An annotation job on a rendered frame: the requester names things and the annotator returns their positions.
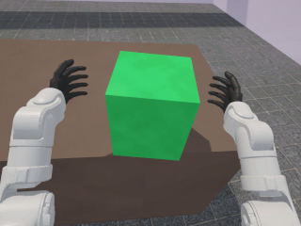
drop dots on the left robot forearm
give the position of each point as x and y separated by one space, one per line
31 141

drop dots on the left robot upper arm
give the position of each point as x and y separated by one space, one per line
28 208

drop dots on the pedestal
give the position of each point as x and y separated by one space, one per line
89 183

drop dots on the right robot forearm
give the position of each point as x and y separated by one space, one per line
256 150

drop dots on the right robot upper arm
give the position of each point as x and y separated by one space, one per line
267 213

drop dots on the carton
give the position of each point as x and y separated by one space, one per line
152 101

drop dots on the right robot hand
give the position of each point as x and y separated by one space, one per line
232 91

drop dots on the left robot hand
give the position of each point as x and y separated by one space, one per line
61 80

